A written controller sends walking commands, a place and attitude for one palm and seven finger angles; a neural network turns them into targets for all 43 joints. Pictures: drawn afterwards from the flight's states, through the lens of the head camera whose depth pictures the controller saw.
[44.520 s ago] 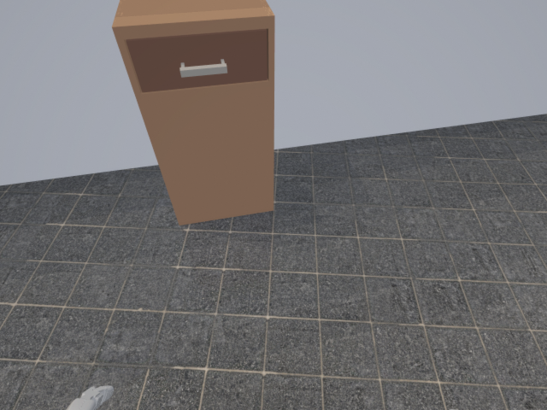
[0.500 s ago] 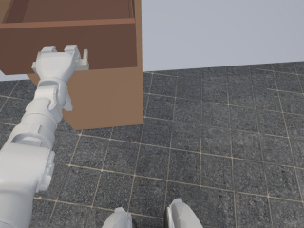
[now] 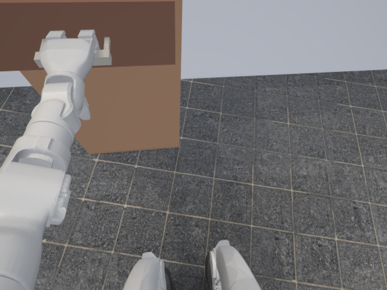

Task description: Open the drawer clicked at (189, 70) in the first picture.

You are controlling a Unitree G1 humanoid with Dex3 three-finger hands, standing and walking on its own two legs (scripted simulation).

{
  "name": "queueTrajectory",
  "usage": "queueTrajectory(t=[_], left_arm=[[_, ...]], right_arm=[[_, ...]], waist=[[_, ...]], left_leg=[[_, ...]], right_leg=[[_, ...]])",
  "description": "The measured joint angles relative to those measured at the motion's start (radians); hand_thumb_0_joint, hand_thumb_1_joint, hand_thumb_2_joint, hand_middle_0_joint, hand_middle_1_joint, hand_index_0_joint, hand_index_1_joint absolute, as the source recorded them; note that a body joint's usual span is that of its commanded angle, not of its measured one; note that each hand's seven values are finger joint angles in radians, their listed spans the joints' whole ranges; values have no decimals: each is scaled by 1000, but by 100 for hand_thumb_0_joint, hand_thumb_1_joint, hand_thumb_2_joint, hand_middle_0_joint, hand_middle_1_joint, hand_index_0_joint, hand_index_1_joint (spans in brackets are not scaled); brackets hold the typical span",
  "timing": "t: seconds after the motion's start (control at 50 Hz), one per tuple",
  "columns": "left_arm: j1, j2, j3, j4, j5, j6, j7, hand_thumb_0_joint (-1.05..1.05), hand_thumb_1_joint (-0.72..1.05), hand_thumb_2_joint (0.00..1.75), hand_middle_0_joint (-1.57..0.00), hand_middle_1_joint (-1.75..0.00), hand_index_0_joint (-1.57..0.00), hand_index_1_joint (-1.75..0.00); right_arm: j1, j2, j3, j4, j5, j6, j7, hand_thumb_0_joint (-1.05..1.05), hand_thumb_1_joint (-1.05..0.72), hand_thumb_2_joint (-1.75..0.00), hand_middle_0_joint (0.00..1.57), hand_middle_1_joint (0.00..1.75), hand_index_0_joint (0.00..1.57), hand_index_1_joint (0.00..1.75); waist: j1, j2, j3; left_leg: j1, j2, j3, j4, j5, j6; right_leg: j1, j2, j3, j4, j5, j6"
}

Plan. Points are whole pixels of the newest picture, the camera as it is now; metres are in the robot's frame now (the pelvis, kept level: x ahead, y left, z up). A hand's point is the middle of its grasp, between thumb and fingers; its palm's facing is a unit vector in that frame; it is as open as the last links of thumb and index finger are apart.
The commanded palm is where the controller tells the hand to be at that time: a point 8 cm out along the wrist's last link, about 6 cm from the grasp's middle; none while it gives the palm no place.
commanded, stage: lower the fingers behind the handle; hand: left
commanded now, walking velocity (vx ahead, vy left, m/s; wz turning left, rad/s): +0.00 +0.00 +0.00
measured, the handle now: (75, 50) +0.59 +0.20 +0.08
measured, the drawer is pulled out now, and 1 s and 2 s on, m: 0.10 0.10 0.10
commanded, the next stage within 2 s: lift the fingers back up to retry in 0.06 s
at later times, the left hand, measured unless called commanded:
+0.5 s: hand (79, 77) +0.54 +0.20 +0.06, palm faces -0.07 -0.02 -1.00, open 13.8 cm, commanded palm +0.52 +0.19 +0.09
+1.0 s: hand (78, 78) +0.54 +0.20 +0.06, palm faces -0.09 -0.07 -0.99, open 13.8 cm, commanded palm +0.52 +0.19 +0.13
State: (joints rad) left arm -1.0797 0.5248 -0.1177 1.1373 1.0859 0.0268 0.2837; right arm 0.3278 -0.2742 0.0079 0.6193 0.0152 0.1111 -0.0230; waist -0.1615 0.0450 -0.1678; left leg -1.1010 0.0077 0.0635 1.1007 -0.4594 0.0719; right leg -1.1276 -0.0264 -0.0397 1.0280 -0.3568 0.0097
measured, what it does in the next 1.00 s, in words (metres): rises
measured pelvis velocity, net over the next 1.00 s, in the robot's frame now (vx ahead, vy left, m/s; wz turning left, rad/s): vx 0.07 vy -0.01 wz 0.00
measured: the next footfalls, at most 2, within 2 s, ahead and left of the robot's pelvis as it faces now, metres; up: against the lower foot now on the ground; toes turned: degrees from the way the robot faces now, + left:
none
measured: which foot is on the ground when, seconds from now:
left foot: down 0.00-1.00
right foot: down 0.00-1.00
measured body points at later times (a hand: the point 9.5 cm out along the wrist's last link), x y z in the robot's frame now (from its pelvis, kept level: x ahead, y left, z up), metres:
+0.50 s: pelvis +0.02 +0.00 +0.02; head +0.15 -0.01 +0.45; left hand +0.54 +0.19 +0.11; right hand +0.02 -0.27 -0.11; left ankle +0.02 +0.08 -0.65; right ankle +0.06 -0.13 -0.65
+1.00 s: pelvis +0.07 -0.01 +0.06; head +0.18 -0.01 +0.49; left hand +0.54 +0.20 +0.12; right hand +0.11 -0.28 -0.08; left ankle +0.02 +0.08 -0.65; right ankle +0.06 -0.13 -0.65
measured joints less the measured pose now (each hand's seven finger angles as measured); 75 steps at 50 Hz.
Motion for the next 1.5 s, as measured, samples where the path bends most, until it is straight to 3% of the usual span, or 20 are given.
queueTrajectory(t=[0.38, 0.52, 0.7, 0.86, 0.98, 1.2, 1.5], left_arm=[[57, 5, 24, -59, -17, -8, -44, 0, -49, 30, -32, -120, -32, -120], [153, 7, 57, -110, -33, -60, -55, 0, -49, 30, -29, -120, -32, -120], [292, -43, 88, -175, -38, -131, -5, 0, -49, 30, -27, -120, -31, -120], [324, -78, 71, -186, -22, -104, 52, 0, -49, 30, -30, -120, -31, -120], [327, -103, 50, -178, -33, -79, 25, 0, -49, 30, -31, -120, -31, -120], [390, -93, 80, -230, -20, -134, 30, 0, -49, 30, -31, -120, -31, -120], [337, -111, 53, -166, -14, -114, 49, 0, -49, 30, -31, -120, -31, -119]], right_arm=[[21, 9, -7, 0, -4, 18, -1, 0, -90, -90, 21, 30, 21, 30], [46, 12, -14, 10, -8, 25, -2, 0, -90, -90, 21, 30, 21, 30], [65, 14, -41, 47, -24, 40, 14, 0, -90, -90, 21, 30, 21, 30], [21, 10, -62, 63, -30, 49, 33, 0, -90, -90, 20, 30, 21, 30], [-20, 9, -68, 61, -29, 56, 41, 0, -90, -90, 20, 30, 21, 30], [-34, 15, -69, 50, -36, 59, 39, 0, -90, -90, 20, 30, 21, 30], [-7, 15, -70, 81, -32, 58, 36, 0, -90, -90, 20, 30, 21, 30]], waist=[[14, 16, 10], [27, 24, 24], [55, 23, 25], [72, 18, 36], [85, 14, 40], [100, 12, 39], [79, 16, 44]], left_leg=[[39, 9, 2, -27, -3, -4], [134, 13, 12, -113, 10, -7], [281, 12, 9, -234, 21, -15], [369, 4, -5, -305, 30, -20], [408, 2, -6, -341, 37, -22], [435, 2, -3, -360, 41, -26], [424, -2, -6, -345, 49, -27]], right_leg=[[38, 11, 3, -32, 3, 1], [126, 21, 14, -114, 19, 1], [272, 26, 12, -232, 26, -1], [366, 22, -1, -297, 25, -2], [402, 22, -1, -329, 29, -3], [422, 23, 4, -337, 28, -6], [411, 19, 2, -317, 33, -9]])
